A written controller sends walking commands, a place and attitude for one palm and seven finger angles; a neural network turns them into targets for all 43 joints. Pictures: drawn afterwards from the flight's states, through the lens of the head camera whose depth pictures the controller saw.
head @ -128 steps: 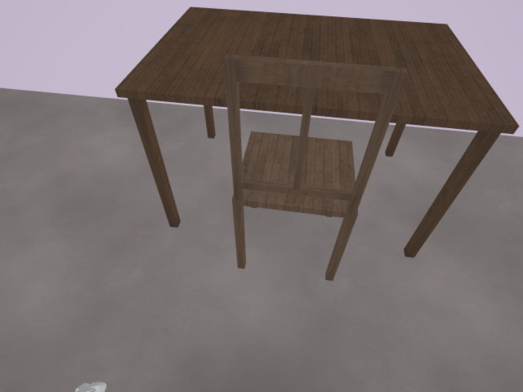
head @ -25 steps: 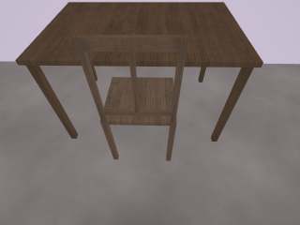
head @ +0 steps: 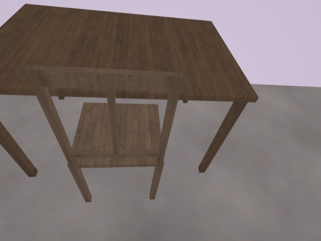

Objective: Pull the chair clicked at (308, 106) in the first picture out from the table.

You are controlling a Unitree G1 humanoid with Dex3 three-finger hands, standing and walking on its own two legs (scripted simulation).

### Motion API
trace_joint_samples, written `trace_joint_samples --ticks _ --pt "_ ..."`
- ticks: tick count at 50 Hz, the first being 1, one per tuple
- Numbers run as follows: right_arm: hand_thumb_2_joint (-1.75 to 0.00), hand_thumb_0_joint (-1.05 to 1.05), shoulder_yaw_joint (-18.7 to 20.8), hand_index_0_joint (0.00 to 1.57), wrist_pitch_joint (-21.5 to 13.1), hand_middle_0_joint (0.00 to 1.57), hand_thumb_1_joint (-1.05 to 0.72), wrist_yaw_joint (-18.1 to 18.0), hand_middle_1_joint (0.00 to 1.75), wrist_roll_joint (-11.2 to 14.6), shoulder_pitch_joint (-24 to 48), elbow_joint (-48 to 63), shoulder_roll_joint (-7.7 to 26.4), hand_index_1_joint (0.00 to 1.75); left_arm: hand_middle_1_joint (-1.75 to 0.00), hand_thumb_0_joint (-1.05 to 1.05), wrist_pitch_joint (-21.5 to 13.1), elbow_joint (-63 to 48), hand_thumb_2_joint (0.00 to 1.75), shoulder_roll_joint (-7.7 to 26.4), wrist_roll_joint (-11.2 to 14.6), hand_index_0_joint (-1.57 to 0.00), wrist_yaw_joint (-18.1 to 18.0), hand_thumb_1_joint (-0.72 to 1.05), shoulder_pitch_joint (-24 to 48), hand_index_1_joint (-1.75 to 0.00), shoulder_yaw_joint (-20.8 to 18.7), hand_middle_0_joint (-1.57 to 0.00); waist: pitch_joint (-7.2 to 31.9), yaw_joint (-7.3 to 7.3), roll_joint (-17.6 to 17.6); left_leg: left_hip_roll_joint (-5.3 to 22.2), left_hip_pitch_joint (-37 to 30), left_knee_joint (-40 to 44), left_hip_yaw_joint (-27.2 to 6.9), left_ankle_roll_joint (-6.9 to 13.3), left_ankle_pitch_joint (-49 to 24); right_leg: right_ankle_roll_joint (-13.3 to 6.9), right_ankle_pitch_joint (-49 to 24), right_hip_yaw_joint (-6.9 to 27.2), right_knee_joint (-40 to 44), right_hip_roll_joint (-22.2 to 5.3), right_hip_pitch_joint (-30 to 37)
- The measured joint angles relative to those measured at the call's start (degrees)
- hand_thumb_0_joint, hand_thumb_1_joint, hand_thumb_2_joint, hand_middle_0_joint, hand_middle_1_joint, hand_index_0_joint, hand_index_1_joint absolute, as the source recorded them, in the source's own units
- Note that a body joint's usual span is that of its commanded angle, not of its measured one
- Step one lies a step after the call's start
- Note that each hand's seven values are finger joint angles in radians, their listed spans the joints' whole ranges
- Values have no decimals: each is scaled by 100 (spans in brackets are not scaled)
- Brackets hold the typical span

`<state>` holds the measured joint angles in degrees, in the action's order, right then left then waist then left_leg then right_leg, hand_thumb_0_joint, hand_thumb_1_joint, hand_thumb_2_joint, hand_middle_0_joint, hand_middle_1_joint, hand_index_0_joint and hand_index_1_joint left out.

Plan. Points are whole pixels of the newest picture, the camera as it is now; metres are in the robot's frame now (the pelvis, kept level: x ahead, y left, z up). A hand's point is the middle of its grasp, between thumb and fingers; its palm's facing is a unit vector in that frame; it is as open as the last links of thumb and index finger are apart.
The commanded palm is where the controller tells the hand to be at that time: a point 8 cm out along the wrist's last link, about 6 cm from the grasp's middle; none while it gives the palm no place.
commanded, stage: come to a stop and stand still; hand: left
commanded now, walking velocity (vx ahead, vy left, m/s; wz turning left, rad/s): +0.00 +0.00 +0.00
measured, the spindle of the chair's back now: (114, 125) +0.48 +0.19 -0.06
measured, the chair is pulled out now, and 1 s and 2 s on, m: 0.00 0.00 0.00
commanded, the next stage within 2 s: look again from close up in 1.58 s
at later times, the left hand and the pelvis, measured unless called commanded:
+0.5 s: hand out of the picture +0.13 +0.13 -0.16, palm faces +0.07 -0.97 -0.24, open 7.4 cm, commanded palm none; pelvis +0.04 -0.05 +0.00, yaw +2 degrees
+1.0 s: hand out of the picture -0.07 +0.20 -0.17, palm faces +0.08 -0.97 -0.21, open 7.4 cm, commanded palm none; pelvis -0.04 +0.02 +0.01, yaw +1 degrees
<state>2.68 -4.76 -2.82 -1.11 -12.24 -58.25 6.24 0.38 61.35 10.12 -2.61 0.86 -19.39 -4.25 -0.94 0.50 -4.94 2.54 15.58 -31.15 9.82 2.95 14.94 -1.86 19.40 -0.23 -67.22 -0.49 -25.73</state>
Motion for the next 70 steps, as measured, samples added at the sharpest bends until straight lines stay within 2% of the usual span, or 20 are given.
trace_joint_samples --ticks 2,6,12,13,14,18,21,24,28,32,34,36,40,42,48,51,53,56,61,70 --pt "-90 -2 3 21 21 20 -95 8 30 -23 -157 -108 120 30 -30 1 14 -148 90 52 4 -19 7 91 188 -30 -26 -20 -28 3 51 19 -188 312 -32 -5 -95 99 -264 53 211 -210 -308" --pt "-90 -1 -27 20 138 20 -93 38 30 -43 -418 -296 252 30 -30 1 31 -338 90 103 57 -19 -37 91 524 -30 0 -20 -136 -64 201 120 -443 653 -145 -105 -162 260 -572 32 1434 -474 -382" --pt "-90 0 -22 20 388 20 -91 84 30 -41 -598 -377 224 30 -30 1 53 -394 90 121 89 -19 -119 91 838 -30 91 -20 -352 -262 342 257 -530 296 -228 -376 191 300 -925 -258 3149 -388 322" --pt "-90 0 -12 20 423 20 -91 95 30 -29 -645 -375 205 30 -30 1 22 -411 90 137 86 -19 -126 91 830 -30 107 -20 -341 -263 312 238 -499 126 -208 -433 314 292 -1283 -296 3465 -392 511" --pt "-90 0 3 20 460 20 -91 108 30 -11 -666 -373 213 30 -30 1 -20 -409 90 126 74 -19 -146 91 827 -30 115 -20 -317 -247 327 249 -411 -111 -188 -483 465 298 -1107 -298 3567 -398 589" --pt "-90 0 121 20 665 20 -91 76 30 68 -467 -320 382 30 -30 1 -48 -348 90 -141 72 -19 -182 91 995 -30 205 -20 -404 -312 725 40 215 -1723 -702 -462 1620 247 -653 -396 3330 -330 528" --pt "-90 1 139 20 747 20 -91 87 30 62 -277 -254 427 30 -30 1 -12 -420 90 -250 86 -20 -250 91 1121 -30 190 -20 -449 -258 790 -172 625 -2837 -822 -519 1570 223 -794 -422 3464 -366 570" --pt "-90 1 144 20 802 20 -91 126 30 39 -107 -154 447 30 -30 0 18 -518 90 -276 79 -20 -300 91 1191 -30 157 -20 -424 -170 757 -268 821 -3197 -846 -583 1390 235 -953 -451 3626 -430 586" --pt "-90 0 142 20 797 20 -91 182 30 16 85 16 441 30 -30 1 65 -618 90 -196 27 -20 -326 91 1149 -30 109 -20 -331 -29 599 -255 650 -2527 -817 -566 1297 304 -1154 -431 3753 -543 531" --pt "-90 0 98 20 638 20 -91 223 30 28 114 185 403 30 -30 1 187 -620 90 -22 20 -20 -287 91 944 -30 44 -20 -162 85 386 -216 -64 -777 -762 -447 781 427 -1268 -313 3660 -606 351" --pt "-90 0 70 20 569 20 -91 215 30 4 81 212 318 30 -30 1 292 -537 90 98 65 -20 -268 91 835 -30 0 -20 -128 85 194 -316 -204 -441 -678 -240 575 436 -749 -127 3301 -632 183" --pt "-90 0 -2 20 575 20 -91 198 30 -42 -47 237 236 30 -30 1 403 -415 90 163 79 -20 -266 91 688 -30 -34 -20 -23 50 144 -329 -226 -338 -651 -74 437 368 -22 99 2682 -430 30" --pt "-90 0 -107 20 609 20 -92 118 30 -41 -246 105 150 30 -30 1 395 -283 90 228 59 -20 -222 91 405 -30 -63 -20 131 53 129 -391 -330 251 -677 55 9 316 -19 271 1222 -102 -107" --pt "-90 0 -143 20 607 20 -92 107 30 -24 -274 30 155 30 -30 1 338 -223 90 229 72 -19 -225 91 262 -30 -35 -20 134 89 127 -452 -351 474 -655 104 -156 338 -25 210 1091 -58 82" --pt "-90 1 -162 20 521 20 -92 40 30 -1 -273 -108 191 30 -30 1 323 82 90 84 119 -19 -255 91 -2 -30 129 -20 36 22 236 -650 -293 799 -544 235 -456 304 483 -15 2586 -78 1159" --pt "-90 1 -167 20 500 20 -92 51 30 32 -325 -227 213 30 -30 1 241 201 90 -22 136 -19 -284 91 -64 -30 202 -20 40 3 287 -755 -185 810 -480 247 -536 225 -34 -10 3833 -100 1756" --pt "-90 1 -151 20 521 20 -92 55 30 77 -319 -374 271 30 -30 1 160 328 90 -162 142 -19 -314 91 -52 -30 253 -20 5 6 477 -692 -162 785 -486 216 -556 167 -85 -21 4226 -35 1927" --pt "-90 1 -178 20 534 20 -92 91 30 87 -372 -538 281 30 -30 1 51 415 90 -305 161 -19 -310 91 -117 -30 346 -20 7 -61 632 -646 -262 972 -522 158 -693 177 -268 -48 4415 19 2019" --pt "-90 1 -262 20 531 20 -92 125 30 85 -477 -760 127 30 -30 1 4 491 90 -378 184 -19 -329 91 -112 -30 397 -20 6 -132 533 -621 -378 1097 -513 180 -812 171 -357 -36 4465 46 2092" --pt "-90 1 -232 20 580 20 -91 108 30 50 -694 -899 0 30 -30 1 15 391 90 -458 136 -20 -319 91 -33 -30 361 -20 94 -121 396 -666 -299 1226 -554 152 -958 157 -386 -76 4337 9 1906"
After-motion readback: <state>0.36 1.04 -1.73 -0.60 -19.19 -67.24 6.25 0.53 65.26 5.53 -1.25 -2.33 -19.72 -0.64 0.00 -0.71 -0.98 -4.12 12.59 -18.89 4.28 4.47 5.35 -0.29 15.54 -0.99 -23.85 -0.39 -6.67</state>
